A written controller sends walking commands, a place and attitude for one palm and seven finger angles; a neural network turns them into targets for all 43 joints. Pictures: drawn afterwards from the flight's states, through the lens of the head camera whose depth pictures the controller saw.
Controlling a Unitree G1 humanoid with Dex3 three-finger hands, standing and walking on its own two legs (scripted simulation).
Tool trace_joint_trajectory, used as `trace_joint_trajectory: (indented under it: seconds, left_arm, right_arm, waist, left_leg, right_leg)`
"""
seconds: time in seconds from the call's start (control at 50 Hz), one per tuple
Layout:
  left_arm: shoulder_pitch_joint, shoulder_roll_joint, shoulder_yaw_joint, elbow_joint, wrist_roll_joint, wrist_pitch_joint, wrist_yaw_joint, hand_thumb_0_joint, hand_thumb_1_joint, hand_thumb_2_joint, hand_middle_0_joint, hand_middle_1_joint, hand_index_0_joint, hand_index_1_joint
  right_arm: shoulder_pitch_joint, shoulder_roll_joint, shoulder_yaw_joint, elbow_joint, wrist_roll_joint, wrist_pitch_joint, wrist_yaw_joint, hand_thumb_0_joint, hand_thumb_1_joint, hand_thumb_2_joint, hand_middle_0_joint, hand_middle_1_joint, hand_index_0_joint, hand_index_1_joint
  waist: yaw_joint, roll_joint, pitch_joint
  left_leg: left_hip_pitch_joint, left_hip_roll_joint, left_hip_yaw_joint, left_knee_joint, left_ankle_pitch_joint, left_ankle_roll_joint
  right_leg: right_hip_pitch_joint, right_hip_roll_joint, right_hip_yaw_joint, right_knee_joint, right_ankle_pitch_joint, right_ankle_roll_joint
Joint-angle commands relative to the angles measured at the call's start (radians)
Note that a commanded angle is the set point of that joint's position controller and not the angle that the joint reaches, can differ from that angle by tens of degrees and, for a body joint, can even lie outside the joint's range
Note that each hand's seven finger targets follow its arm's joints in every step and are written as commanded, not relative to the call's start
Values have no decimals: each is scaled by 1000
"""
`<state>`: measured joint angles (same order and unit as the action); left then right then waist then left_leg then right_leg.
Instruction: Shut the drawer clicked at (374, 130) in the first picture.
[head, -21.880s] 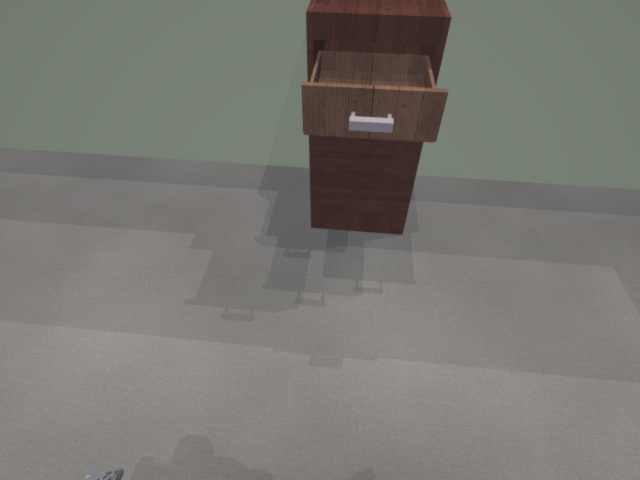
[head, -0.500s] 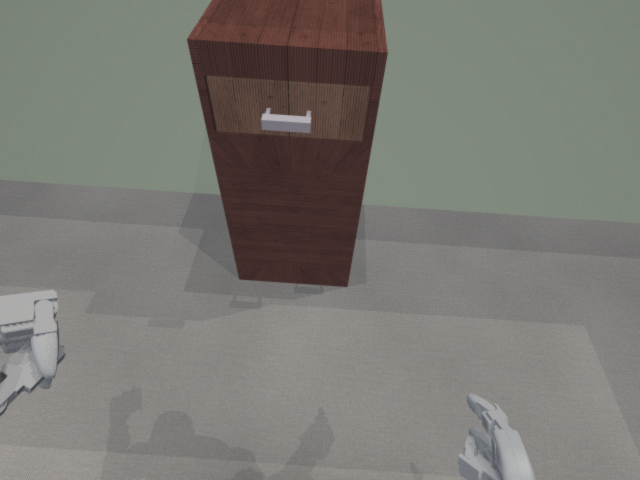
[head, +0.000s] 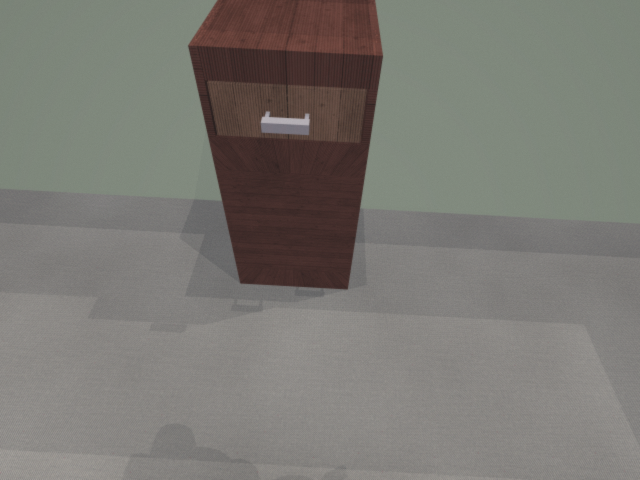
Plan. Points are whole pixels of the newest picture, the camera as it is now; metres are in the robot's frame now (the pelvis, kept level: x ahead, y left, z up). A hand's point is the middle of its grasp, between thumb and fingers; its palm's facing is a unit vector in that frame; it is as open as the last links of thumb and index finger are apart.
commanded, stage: let the arm hang, fingers relaxed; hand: left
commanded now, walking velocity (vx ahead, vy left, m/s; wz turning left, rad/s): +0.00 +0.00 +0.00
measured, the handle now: (286, 121) +0.87 +0.11 -0.03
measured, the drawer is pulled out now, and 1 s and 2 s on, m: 0.00 0.00 0.00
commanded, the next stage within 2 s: look to check the result in 0.82 s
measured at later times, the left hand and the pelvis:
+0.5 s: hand out of the picture -0.02 +0.17 -0.17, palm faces +0.04 -0.98 -0.21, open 7.0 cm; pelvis +0.00 +0.00 +0.01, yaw +0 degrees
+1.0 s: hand out of the picture +0.00 +0.16 -0.17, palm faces +0.04 -0.98 -0.20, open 7.4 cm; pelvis +0.01 -0.01 +0.01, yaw +0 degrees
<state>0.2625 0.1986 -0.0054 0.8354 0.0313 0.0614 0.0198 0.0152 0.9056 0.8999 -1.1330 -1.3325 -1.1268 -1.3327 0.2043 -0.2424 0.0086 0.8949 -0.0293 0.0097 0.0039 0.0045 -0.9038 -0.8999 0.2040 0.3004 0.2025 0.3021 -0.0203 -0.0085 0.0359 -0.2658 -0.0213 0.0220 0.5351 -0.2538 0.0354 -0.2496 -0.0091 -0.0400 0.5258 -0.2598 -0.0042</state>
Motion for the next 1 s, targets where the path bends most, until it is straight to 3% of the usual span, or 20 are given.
trace_joint_trajectory:
  seconds: [0.0, 0.06, 0.12, 0.28, 0.3, 0.36, 0.54, 0.66, 0.98]
  left_arm:
    - [22, 156, 37, 52, -19, -61, -2, 0, 900, 900, -800, -950, -800, -950]
    - [42, 129, 40, 133, -19, -63, -2, 0, 900, 900, -680, -820, -680, -820]
    - [51, 117, 30, 188, -22, -65, -1, 0, 900, 900, -560, -690, -560, -690]
    - [95, 85, 24, 269, -25, -66, 10, 0, 900, 900, -240, -343, -240, -343]
    - [102, 82, 24, 272, -23, -67, 11, 0, 900, 900, -200, -300, -200, -300]
    - [103, 71, 27, 279, -23, -66, 14, 0, 900, 900, -200, -300, -200, -300]
    - [97, 35, 34, 274, -20, -70, 18, 0, 900, 900, -200, -300, -200, -300]
    - [90, 31, 36, 268, -21, -72, 17, 0, 900, 900, -200, -300, -200, -300]
    - [80, 36, 37, 279, -24, -77, 17, 0, 900, 900, -200, -300, -200, -300]
  right_arm:
    - [13, -85, -24, 6, 10, -15, -21, 0, -900, -900, 200, 300, 200, 300]
    - [62, -59, -27, 60, 10, -12, -29, 0, -900, -900, 200, 300, 200, 300]
    - [114, -50, -31, 104, 13, -9, -32, 0, -900, -900, 200, 300, 200, 300]
    - [186, -12, -29, 181, 16, -8, -39, 0, -900, -900, 200, 300, 200, 300]
    - [188, -11, -30, 182, 17, -8, -39, 0, -900, -900, 200, 300, 200, 300]
    - [200, 11, -28, 198, 15, -10, -39, 0, -900, -900, 200, 300, 200, 300]
    - [198, 43, -32, 209, 12, -14, -41, 0, -900, -900, 200, 300, 200, 300]
    - [194, 43, -34, 207, 12, -18, -44, 0, -900, -900, 200, 300, 200, 300]
    - [184, 33, -31, 217, 16, -22, -48, 0, -900, -900, 200, 300, 200, 300]
  waist:
    - [29, 123, -28]
    - [26, 151, -31]
    - [18, 65, -10]
    - [17, -8, 32]
    - [18, 4, 44]
    - [17, -13, 52]
    - [15, 11, 93]
    - [16, 37, 81]
    - [15, 8, 35]
  left_leg:
    - [-11, 108, -141, -186, 53, 13]
    - [-6, 107, -136, -200, -6, 14]
    - [17, 112, -135, -203, -5, 16]
    - [32, 111, -124, -209, 1, 19]
    - [31, 108, -118, -204, 13, 18]
    - [21, 108, -121, -215, -2, 19]
    - [6, 103, -110, -219, -5, 14]
    - [13, 105, -110, -218, 17, 13]
    - [70, 109, -94, -195, 129, 7]
  right_leg:
    - [67, -75, 115, -161, 10, -46]
    - [77, -78, 109, -189, -1, -53]
    - [50, -80, 98, -203, -13, -55]
    - [18, -81, 92, -209, -39, -55]
    - [9, -81, 93, -209, -36, -55]
    - [9, -80, 92, -205, -45, -53]
    - [-15, -77, 98, -205, -40, -50]
    - [-2, -76, 103, -203, -13, -51]
    - [41, -82, 98, -203, 65, -50]
